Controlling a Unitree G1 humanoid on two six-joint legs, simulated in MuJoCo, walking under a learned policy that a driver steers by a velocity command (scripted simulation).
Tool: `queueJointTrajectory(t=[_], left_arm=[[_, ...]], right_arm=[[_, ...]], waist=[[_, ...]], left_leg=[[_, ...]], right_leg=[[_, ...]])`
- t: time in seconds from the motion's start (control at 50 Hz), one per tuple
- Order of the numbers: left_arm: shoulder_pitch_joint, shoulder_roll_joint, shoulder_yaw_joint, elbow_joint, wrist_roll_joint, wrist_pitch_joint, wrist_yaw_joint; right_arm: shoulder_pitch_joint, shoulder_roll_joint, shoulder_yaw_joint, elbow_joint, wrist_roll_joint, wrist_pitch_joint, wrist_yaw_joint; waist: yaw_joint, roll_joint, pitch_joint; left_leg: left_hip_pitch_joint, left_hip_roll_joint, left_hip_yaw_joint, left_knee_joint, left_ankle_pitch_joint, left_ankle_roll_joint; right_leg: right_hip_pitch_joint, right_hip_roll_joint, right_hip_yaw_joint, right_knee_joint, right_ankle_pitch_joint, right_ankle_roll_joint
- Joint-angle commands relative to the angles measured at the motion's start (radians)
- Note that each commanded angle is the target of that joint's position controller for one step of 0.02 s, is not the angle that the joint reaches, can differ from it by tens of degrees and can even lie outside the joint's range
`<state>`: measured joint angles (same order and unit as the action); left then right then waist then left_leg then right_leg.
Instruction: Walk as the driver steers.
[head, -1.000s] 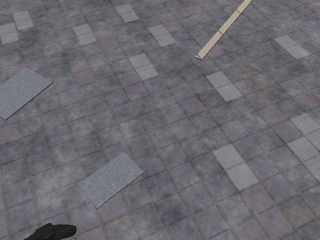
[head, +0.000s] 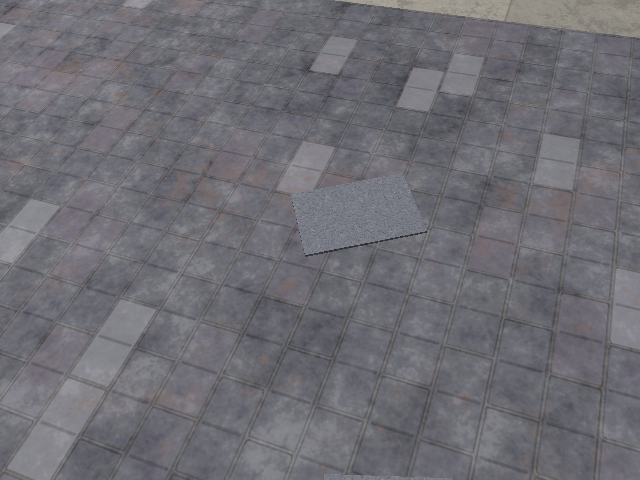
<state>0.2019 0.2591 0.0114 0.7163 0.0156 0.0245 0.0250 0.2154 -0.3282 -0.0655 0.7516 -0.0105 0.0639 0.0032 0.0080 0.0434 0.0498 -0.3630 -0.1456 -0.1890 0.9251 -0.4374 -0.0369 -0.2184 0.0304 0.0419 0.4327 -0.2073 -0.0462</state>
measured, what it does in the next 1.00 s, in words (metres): walks ahead: left foot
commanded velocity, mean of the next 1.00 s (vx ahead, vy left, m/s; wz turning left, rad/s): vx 0.23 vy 0.00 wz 0.03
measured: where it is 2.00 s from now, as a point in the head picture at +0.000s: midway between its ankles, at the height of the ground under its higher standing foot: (359, 273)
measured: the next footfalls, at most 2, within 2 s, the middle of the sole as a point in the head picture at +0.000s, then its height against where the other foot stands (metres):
left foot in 0.16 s outside the picture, level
left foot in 1.32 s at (337, 456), level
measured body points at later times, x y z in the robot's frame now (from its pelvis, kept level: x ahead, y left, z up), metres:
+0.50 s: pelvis -0.01 +0.01 +0.00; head -0.01 +0.02 +0.45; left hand +0.05 +0.28 -0.14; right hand +0.07 -0.25 -0.14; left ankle -0.04 +0.12 -0.74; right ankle +0.01 -0.09 -0.74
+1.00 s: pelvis +0.10 -0.04 +0.00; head +0.10 -0.06 +0.45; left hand +0.09 +0.23 -0.14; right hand +0.20 -0.30 -0.14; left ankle +0.06 +0.10 -0.67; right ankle +0.05 -0.12 -0.74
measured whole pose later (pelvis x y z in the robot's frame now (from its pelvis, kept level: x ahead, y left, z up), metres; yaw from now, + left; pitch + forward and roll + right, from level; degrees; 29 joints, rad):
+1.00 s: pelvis +0.10 -0.04 +0.00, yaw +1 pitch +1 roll +0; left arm 0.37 0.25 0.04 0.99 0.03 -0.07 -0.01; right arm 0.18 -0.26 -0.05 0.97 -0.04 -0.06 0.04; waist 0.02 0.03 -0.03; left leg -0.49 0.02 -0.04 1.09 -0.23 0.10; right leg -0.15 0.04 -0.07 0.42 -0.30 -0.07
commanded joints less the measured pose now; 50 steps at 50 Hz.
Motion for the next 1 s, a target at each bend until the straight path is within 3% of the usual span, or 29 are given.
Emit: queueJointTrajectory(t=[0.02, 0.1, 0.14, 0.16, 0.18, 0.2, 0.22, 0.28, 0.36, 0.58, 0.6, 0.62, 0.64, 0.66, 0.68, 0.7, 0.74, 0.78, 0.82, 0.84, 0.86, 0.88, 0.9, 0.92, 0.94, 0.96, 1.0], left_arm=[[0.011, 0.139, 0.034, -0.030, -0.001, -0.015, 0.000], [0.041, 0.157, 0.043, 0.012, 0.005, -0.004, -0.008], [0.031, 0.152, 0.041, 0.029, -0.002, -0.003, -0.008], [0.043, 0.135, 0.036, 0.033, -0.003, -0.010, -0.008], [0.061, 0.115, 0.032, 0.024, -0.006, -0.020, -0.014], [0.057, 0.084, 0.023, 0.038, -0.016, -0.018, -0.013], [0.034, 0.105, 0.026, 0.059, -0.006, -0.014, -0.008], [0.016, 0.128, 0.036, 0.094, -0.004, -0.008, -0.010], [0.034, 0.103, 0.028, 0.152, -0.004, -0.009, -0.008], [0.031, 0.089, 0.017, 0.270, -0.003, -0.008, -0.002], [0.043, 0.098, 0.021, 0.277, -0.002, -0.006, -0.004], [0.034, 0.122, 0.031, 0.270, 0.004, -0.001, -0.010], [-0.011, 0.132, 0.035, 0.248, 0.013, 0.002, -0.019], [-0.087, 0.091, 0.026, 0.209, 0.013, -0.002, -0.029], [-0.132, 0.056, 0.017, 0.182, 0.011, -0.011, -0.034], [-0.153, 0.092, 0.029, 0.171, 0.014, -0.023, -0.035], [-0.107, 0.114, 0.041, 0.170, 0.014, -0.049, -0.050], [-0.064, 0.093, 0.042, 0.171, 0.002, -0.063, -0.062], [0.043, 0.071, 0.044, 0.195, -0.008, -0.061, -0.058], [0.143, 0.075, 0.051, 0.234, -0.007, -0.061, -0.049], [0.281, 0.106, 0.065, 0.279, -0.001, -0.071, -0.035], [0.436, 0.187, 0.082, 0.302, 0.025, -0.088, -0.021], [0.389, 0.205, 0.075, 0.300, 0.029, -0.091, -0.025], [0.257, 0.172, 0.071, 0.263, 0.022, -0.092, -0.027], [0.180, 0.144, 0.064, 0.232, 0.013, -0.102, -0.034], [0.155, 0.136, 0.061, 0.221, 0.009, -0.110, -0.038], [0.181, 0.107, 0.051, 0.236, 0.008, -0.126, -0.033]], right_arm=[[0.010, -0.042, 0.000, -0.025, 0.007, 0.001, -0.004], [0.004, -0.033, 0.017, 0.017, 0.020, -0.001, -0.017], [0.043, -0.024, 0.026, 0.055, 0.013, -0.016, -0.027], [0.034, -0.052, 0.024, 0.061, 0.001, -0.027, -0.034], [0.023, -0.105, 0.020, 0.061, -0.016, -0.038, -0.041], [-0.047, -0.087, 0.027, 0.075, -0.002, -0.041, -0.038], [-0.074, -0.042, 0.039, 0.071, 0.002, -0.047, -0.032], [-0.023, -0.052, 0.043, 0.128, 0.000, -0.053, -0.041], [-0.015, -0.038, 0.048, 0.180, 0.003, -0.054, -0.044], [-0.004, -0.023, 0.058, 0.286, 0.003, -0.061, -0.047], [0.032, -0.036, 0.052, 0.297, 0.002, -0.058, -0.046], [0.053, -0.070, 0.038, 0.296, -0.002, -0.051, -0.042], [0.085, -0.094, 0.027, 0.295, -0.008, -0.046, -0.036], [0.115, -0.107, 0.018, 0.297, -0.006, -0.050, -0.032], [0.097, -0.111, 0.007, 0.295, -0.004, -0.058, -0.032], [0.107, -0.091, 0.005, 0.291, -0.012, -0.070, -0.028], [0.055, -0.095, -0.004, 0.269, -0.009, -0.100, -0.022], [-0.005, -0.098, -0.012, 0.249, 0.004, -0.120, -0.019], [-0.040, -0.104, -0.019, 0.240, 0.006, -0.123, -0.015], [-0.052, -0.096, -0.021, 0.233, 0.002, -0.120, -0.013], [-0.062, -0.064, -0.013, 0.220, -0.012, -0.126, -0.010], [-0.105, 0.034, 0.013, 0.178, -0.023, -0.139, -0.006], [-0.110, 0.069, 0.023, 0.125, -0.011, -0.152, 0.006], [-0.138, 0.018, 0.016, 0.117, -0.018, -0.154, 0.015], [-0.131, -0.018, 0.008, 0.128, -0.023, -0.156, 0.031], [-0.090, -0.019, 0.007, 0.145, -0.030, -0.154, 0.042], [-0.096, -0.008, 0.009, 0.147, -0.046, -0.135, 0.058]], waist=[[0.008, -0.201, -0.082], [0.017, -0.239, -0.084], [-0.018, -0.197, -0.091], [-0.009, -0.155, -0.115], [0.020, -0.052, -0.144], [0.048, 0.063, -0.098], [0.029, 0.035, -0.078], [0.004, 0.023, -0.030], [0.009, -0.011, -0.016], [0.011, -0.040, -0.007], [0.002, -0.031, -0.051], [-0.010, -0.006, -0.029], [-0.036, 0.019, 0.040], [-0.067, 0.094, 0.098], [-0.068, 0.160, 0.146], [-0.077, 0.115, 0.129], [-0.024, 0.052, 0.053], [0.017, 0.087, 0.020], [0.073, 0.094, 0.047], [0.116, 0.025, 0.052], [0.168, -0.098, 0.017], [0.227, -0.350, -0.056], [0.144, -0.384, -0.024], [0.074, -0.197, 0.060], [0.039, -0.093, 0.047], [0.009, -0.073, 0.014], [0.000, -0.106, 0.022]], left_leg=[[0.000, 0.031, 0.060, -0.131, -0.022, -0.015], [0.134, 0.064, 0.141, -0.401, 0.028, 0.013], [0.275, 0.091, 0.130, -0.636, 0.262, 0.040], [0.363, 0.147, 0.054, -0.657, 0.338, 0.059], [0.433, 0.258, -0.046, -0.606, 0.489, 0.086], [0.289, 0.284, -0.048, -0.568, 0.546, 0.128], [0.257, 0.260, -0.035, -0.573, 0.463, 0.117], [0.225, 0.209, -0.003, -0.588, 0.391, 0.091], [0.219, 0.209, -0.004, -0.600, 0.357, 0.095], [0.180, 0.203, -0.004, -0.629, 0.297, 0.100], [0.190, 0.184, -0.003, -0.636, 0.066, 0.118], [0.165, 0.179, -0.036, -0.639, -0.222, 0.153], [0.148, 0.219, -0.123, -0.685, -0.435, 0.197], [0.179, 0.302, -0.249, -0.766, -0.514, 0.246], [0.199, 0.400, -0.343, -0.836, -0.453, 0.284], [0.233, 0.439, -0.375, -0.863, -0.351, 0.301], [0.297, 0.411, -0.280, -0.835, -0.179, 0.280], [0.197, 0.335, -0.139, -0.827, -0.114, 0.239], [-0.002, 0.304, -0.066, -0.768, -0.154, 0.231], [-0.109, 0.275, -0.038, -0.677, -0.169, 0.229], [-0.241, 0.218, 0.013, -0.467, -0.111, 0.215], [-0.350, 0.104, 0.155, -0.024, -0.052, 0.172], [-0.552, 0.045, 0.097, 0.173, -0.027, 0.177], [-0.600, 0.150, 0.052, 0.270, 0.094, 0.187], [-0.557, 0.199, 0.064, 0.260, 0.194, 0.174], [-0.488, 0.228, 0.089, 0.226, 0.232, 0.150], [-0.442, 0.247, 0.141, 0.212, 0.289, 0.107]], right_leg=[[0.148, -0.202, 0.182, -0.082, 0.425, -0.129], [0.145, -0.195, 0.199, -0.060, 0.457, -0.127], [0.092, -0.183, 0.186, -0.025, 0.471, -0.082], [0.035, -0.177, 0.190, -0.025, 0.398, -0.046], [-0.028, -0.136, 0.141, 0.007, 0.272, -0.017], [0.032, -0.068, 0.072, -0.070, 0.069, -0.005], [0.068, -0.065, 0.074, -0.079, 0.059, 0.001], [0.075, -0.084, 0.085, -0.068, 0.161, -0.006], [0.068, -0.086, 0.086, -0.087, 0.131, 0.001], [0.087, -0.094, 0.089, -0.104, 0.087, 0.004], [0.088, -0.062, 0.067, -0.075, -0.112, -0.005], [0.019, -0.028, 0.049, -0.021, -0.360, -0.021], [-0.118, -0.016, 0.055, 0.035, -0.491, -0.030], [-0.233, 0.005, -0.006, 0.140, -0.403, -0.015], [-0.310, -0.011, -0.077, 0.268, -0.197, -0.002], [-0.374, -0.050, -0.047, 0.366, -0.182, 0.003], [-0.377, -0.087, -0.024, 0.384, -0.150, 0.009], [-0.188, -0.074, -0.061, 0.258, -0.141, 0.002], [0.073, -0.041, -0.140, 0.096, -0.111, -0.009], [0.224, -0.002, -0.186, 0.037, -0.087, -0.005], [0.415, -0.013, -0.135, 0.008, -0.156, -0.008], [0.500, -0.264, 0.233, -0.152, -0.475, -0.042], [0.432, -0.423, 0.700, -0.344, -0.741, -0.127], [0.334, -0.447, 0.659, -0.340, -0.728, -0.147], [0.281, -0.389, 0.527, -0.304, -0.602, -0.135], [0.247, -0.337, 0.421, -0.314, -0.510, -0.123], [0.196, -0.272, 0.297, -0.364, -0.394, -0.113]])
